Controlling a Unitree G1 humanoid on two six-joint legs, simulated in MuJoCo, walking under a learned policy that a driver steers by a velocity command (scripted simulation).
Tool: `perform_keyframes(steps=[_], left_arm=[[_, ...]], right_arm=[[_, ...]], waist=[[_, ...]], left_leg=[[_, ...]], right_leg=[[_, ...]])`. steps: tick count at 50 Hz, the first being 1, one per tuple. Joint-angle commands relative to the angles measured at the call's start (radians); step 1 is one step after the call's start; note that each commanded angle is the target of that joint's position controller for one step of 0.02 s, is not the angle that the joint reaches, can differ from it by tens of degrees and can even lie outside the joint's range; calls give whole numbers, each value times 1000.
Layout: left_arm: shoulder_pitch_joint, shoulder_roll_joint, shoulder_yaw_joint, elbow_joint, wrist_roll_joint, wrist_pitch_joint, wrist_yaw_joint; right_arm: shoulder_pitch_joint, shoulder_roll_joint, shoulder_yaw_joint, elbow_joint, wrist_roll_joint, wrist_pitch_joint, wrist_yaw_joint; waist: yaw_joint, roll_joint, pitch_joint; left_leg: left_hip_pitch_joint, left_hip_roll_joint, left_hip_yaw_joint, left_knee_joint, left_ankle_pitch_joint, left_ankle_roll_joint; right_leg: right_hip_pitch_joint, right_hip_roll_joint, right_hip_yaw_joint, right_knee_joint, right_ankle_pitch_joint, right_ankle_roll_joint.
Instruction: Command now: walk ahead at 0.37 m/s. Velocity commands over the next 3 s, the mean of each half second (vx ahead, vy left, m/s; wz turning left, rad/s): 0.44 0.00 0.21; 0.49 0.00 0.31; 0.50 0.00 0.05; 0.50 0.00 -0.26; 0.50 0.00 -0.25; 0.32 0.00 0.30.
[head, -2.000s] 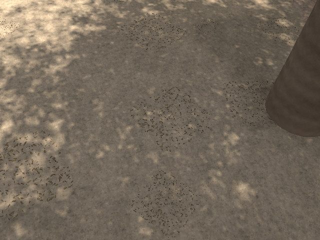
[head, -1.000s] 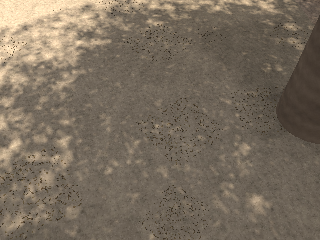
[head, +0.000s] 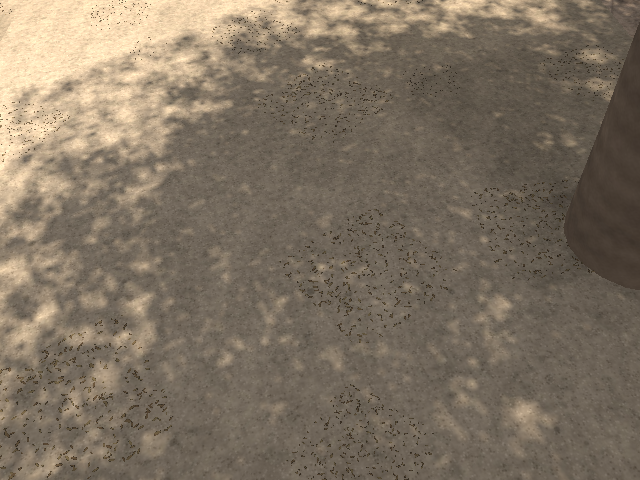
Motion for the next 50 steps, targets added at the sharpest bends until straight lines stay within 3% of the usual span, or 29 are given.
perform_keyframes(steps=[1,2,3,4,6,9,13,18,21,22,23,24,25,26,27,28,29,30,32,35,38,40,43,46,47,48,49,50], left_arm=[[351,210,36,58,18,-11,-13],[262,174,22,37,18,-30,-19],[188,133,9,11,14,-42,-23],[138,122,1,-10,12,-45,-31],[131,84,-11,-23,17,-39,-32],[210,89,-12,-8,27,-28,-12],[223,114,-8,-21,30,-23,9],[251,123,1,-18,19,-15,11],[204,172,17,-48,22,1,21],[185,188,23,-62,28,14,26],[161,196,23,-82,28,18,26],[158,173,11,-116,42,5,23],[243,29,-31,-146,29,-33,-6],[132,111,-10,-173,-5,-81,-21],[40,158,2,-216,-35,-98,-22],[6,159,6,-225,-26,-102,-11],[4,171,20,-225,-6,-92,1],[24,160,24,-231,5,-75,3],[36,126,24,-250,18,-50,5],[-79,112,18,-300,35,-34,10],[-202,82,3,-329,30,-39,2],[-265,85,-1,-347,16,-44,-8],[-330,118,3,-380,8,-51,-24],[-286,153,14,-388,7,-61,-36],[-201,172,25,-367,8,-63,-35],[-52,215,45,-329,15,-65,-31],[118,287,61,-308,24,-63,-29],[184,311,73,-265,20,-50,-42]], right_arm=[[-145,-3,8,-132,1,-37,12],[-184,-43,4,-149,21,-52,13],[-179,-67,-1,-145,23,-63,18],[-158,-76,-6,-127,8,-68,19],[-169,-89,-18,-121,-12,-71,22],[-219,-33,-9,-134,-10,-56,32],[-370,11,12,-200,0,-48,46],[-475,5,20,-262,3,-52,80],[-399,-51,-6,-270,-2,-57,94],[-273,-93,-30,-243,0,-54,94],[-109,-145,-59,-203,3,-46,87],[52,-221,-85,-178,-6,-31,65],[44,-249,-85,-202,-9,-28,60],[44,-182,-66,-184,-20,-31,55],[-4,-136,-55,-193,-22,-42,52],[-89,-113,-46,-213,-20,-57,60],[-146,-87,-38,-232,-25,-65,62],[-175,-81,-33,-246,-32,-66,59],[-168,-89,-32,-245,-21,-63,48],[-99,-123,-38,-229,-26,-65,23],[-29,-128,-38,-210,-16,-59,15],[19,-136,-37,-194,-13,-58,15],[62,-137,-36,-177,-11,-51,14],[67,-154,-42,-173,-16,-36,8],[48,-154,-40,-179,-17,-32,8],[40,-126,-28,-190,-26,-32,11],[77,-75,-8,-213,-46,-37,12],[203,-7,10,-204,-14,-57,20]], waist=[[116,-355,55],[79,-214,152],[49,-156,183],[27,-127,161],[23,-124,137],[43,-132,118],[72,-118,146],[73,-110,177],[-8,-168,72],[-74,-190,-5],[-156,-177,-93],[-197,-46,-211],[-90,211,-354],[-139,111,-334],[-120,70,-190],[-62,-67,-81],[-19,-95,-46],[16,-76,-19],[45,-38,14],[13,-3,48],[-47,13,49],[-82,26,49],[-98,30,59],[-53,60,43],[-2,60,1],[64,34,-114],[103,-103,-277],[59,-394,-361]], left_leg=[[-604,-56,-19,488,-226,29],[-695,22,-86,604,-145,45],[-733,58,-96,626,-24,56],[-699,82,-82,603,60,53],[-621,107,-62,499,177,33],[-602,94,-15,405,272,-2],[-509,57,24,167,406,-6],[-468,26,52,24,394,53],[-309,-55,120,33,272,109],[-169,-92,136,32,243,130],[76,-105,109,-22,289,165],[404,77,-182,-15,240,229],[701,343,-798,-185,33,440],[663,311,-812,-281,16,385],[535,276,-642,-290,82,339],[339,229,-521,-318,204,309],[208,191,-437,-332,284,288],[101,162,-393,-354,321,286],[-18,145,-330,-387,352,288],[-99,107,-232,-412,413,268],[-90,59,-164,-388,369,205],[-43,86,-188,-381,311,197],[106,149,-247,-316,311,189],[214,199,-284,-232,450,159],[217,171,-259,-145,596,141],[159,113,-212,40,659,116],[-57,17,-144,357,400,73],[-399,-112,-109,631,-202,22]], right_leg=[[340,-387,727,-397,-392,-218],[279,-405,747,-422,-492,-231],[269,-361,639,-412,-406,-191],[260,-307,523,-408,-259,-154],[249,-233,344,-413,16,-107],[272,-188,184,-406,305,-104],[206,-168,55,-451,354,-87],[318,-222,-39,-414,513,-83],[415,-245,-85,-201,1079,-55],[411,-239,-101,-29,1208,-41],[303,-212,-114,194,1177,-15],[13,-157,-109,520,783,14],[-392,86,9,919,-182,74],[-496,38,197,994,-187,25],[-543,-11,180,956,-123,0],[-503,-53,167,858,-58,0],[-434,-86,162,770,-29,8],[-368,-104,165,735,-23,19],[-328,-123,141,628,-17,51],[-335,-118,95,412,164,96],[-273,-73,69,144,406,87],[-257,-50,64,64,470,82],[-319,-44,82,-8,390,52],[-274,-25,76,-51,253,3],[-158,0,52,-86,248,-23],[66,-33,80,-65,286,-68],[385,-224,310,-29,304,-157],[636,-386,745,-175,61,-281]])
